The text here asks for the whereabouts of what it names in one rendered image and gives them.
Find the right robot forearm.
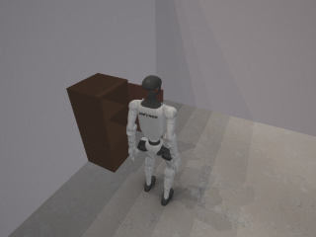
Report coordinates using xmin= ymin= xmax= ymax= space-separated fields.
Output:
xmin=167 ymin=133 xmax=180 ymax=161

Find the robot right hand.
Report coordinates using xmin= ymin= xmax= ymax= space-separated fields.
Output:
xmin=170 ymin=158 xmax=182 ymax=174

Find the right robot upper arm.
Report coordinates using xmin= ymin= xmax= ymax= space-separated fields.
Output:
xmin=163 ymin=105 xmax=178 ymax=142

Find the cupboard door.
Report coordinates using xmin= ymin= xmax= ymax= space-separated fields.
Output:
xmin=127 ymin=83 xmax=164 ymax=138

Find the robot right foot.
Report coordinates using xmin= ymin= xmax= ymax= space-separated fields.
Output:
xmin=161 ymin=189 xmax=174 ymax=206

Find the left robot thigh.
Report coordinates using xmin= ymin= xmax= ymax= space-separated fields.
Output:
xmin=137 ymin=137 xmax=155 ymax=167

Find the left robot forearm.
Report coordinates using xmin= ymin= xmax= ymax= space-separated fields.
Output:
xmin=126 ymin=128 xmax=136 ymax=148

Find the robot left hand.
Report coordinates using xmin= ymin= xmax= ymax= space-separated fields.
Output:
xmin=128 ymin=146 xmax=139 ymax=161

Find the left robot upper arm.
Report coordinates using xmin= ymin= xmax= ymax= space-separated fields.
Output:
xmin=126 ymin=100 xmax=141 ymax=132

